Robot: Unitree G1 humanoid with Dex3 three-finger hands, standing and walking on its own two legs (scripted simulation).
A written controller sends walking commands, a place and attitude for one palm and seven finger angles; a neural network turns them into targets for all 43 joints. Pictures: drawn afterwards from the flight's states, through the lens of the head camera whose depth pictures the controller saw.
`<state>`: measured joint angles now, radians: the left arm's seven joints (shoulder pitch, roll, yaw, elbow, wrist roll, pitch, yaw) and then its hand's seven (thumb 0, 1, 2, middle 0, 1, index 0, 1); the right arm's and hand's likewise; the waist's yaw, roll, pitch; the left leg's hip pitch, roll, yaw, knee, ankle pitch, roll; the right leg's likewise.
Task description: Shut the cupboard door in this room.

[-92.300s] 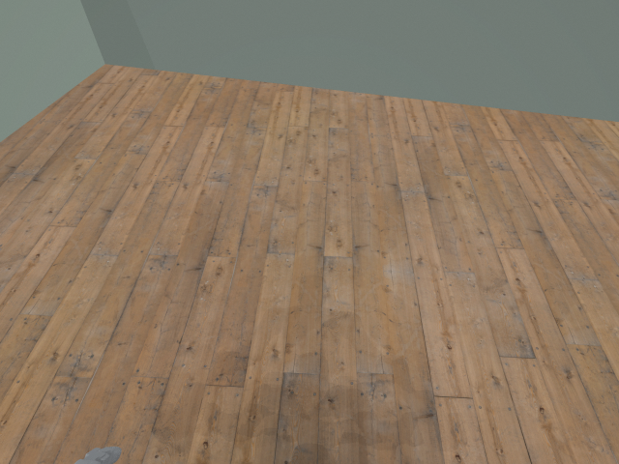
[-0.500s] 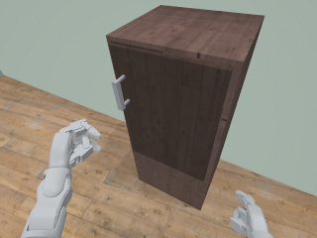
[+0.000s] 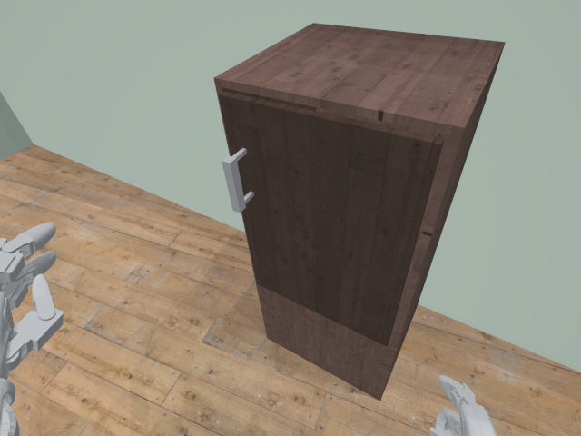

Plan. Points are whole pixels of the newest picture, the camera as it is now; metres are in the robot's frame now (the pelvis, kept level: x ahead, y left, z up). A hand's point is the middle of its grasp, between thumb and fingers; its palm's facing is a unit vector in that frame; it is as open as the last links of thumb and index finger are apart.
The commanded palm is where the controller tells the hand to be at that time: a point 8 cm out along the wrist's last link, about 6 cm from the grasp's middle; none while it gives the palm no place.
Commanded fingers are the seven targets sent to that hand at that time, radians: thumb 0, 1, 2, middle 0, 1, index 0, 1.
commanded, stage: draw the hand back to the body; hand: left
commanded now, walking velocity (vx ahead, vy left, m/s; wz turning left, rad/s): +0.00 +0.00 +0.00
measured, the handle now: (240, 180) +0.59 +0.19 +0.04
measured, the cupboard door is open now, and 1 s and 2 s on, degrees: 0 0 0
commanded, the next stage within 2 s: step back with the hand held close in 0.32 s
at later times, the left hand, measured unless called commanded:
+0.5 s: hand (68, 313) +0.18 +0.26 +0.16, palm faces +0.47 -0.79 -0.40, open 7.4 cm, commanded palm +0.14 +0.29 +0.18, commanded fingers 0.00 0.90 0.90 -0.20 -0.30 -0.20 -0.30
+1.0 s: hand (18, 351) +0.14 +0.29 +0.16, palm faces +0.39 -0.78 -0.48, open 7.4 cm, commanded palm +0.08 +0.33 +0.18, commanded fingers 0.00 0.90 0.90 -0.20 -0.30 -0.20 -0.30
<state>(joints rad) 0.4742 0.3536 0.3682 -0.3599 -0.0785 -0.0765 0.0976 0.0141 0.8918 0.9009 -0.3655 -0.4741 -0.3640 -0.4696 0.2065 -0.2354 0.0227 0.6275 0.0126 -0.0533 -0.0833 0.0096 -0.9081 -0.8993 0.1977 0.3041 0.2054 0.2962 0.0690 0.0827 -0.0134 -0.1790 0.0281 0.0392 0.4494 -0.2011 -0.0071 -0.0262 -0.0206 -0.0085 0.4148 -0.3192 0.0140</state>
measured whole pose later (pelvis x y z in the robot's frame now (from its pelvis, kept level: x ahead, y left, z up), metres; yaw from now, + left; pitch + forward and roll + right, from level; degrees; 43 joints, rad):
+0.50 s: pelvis +0.00 -0.01 +0.00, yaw +0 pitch -4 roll +0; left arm 0.45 0.34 0.36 -0.35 -0.08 -0.09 0.09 0.01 0.89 0.90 -0.21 -0.31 -0.21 -0.30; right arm 0.18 -0.23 0.02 0.62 0.01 -0.07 -0.09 0.01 -0.91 -0.90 0.20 0.30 0.21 0.30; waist 0.06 0.08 -0.01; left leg -0.19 0.05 0.03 0.46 -0.20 -0.01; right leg -0.03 0.00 -0.02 0.40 -0.31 0.00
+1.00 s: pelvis -0.06 +0.03 -0.01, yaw -1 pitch +0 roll -2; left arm 0.55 0.43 0.42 -0.46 -0.07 -0.18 0.13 0.01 0.89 0.90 -0.21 -0.31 -0.21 -0.30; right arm 0.19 -0.23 0.00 0.54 0.02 0.00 -0.10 0.01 -0.91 -0.90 0.20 0.30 0.20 0.30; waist 0.00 0.04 0.02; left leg -0.38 0.03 0.05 0.52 -0.14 0.04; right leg -0.24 -0.02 0.01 0.49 -0.25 0.05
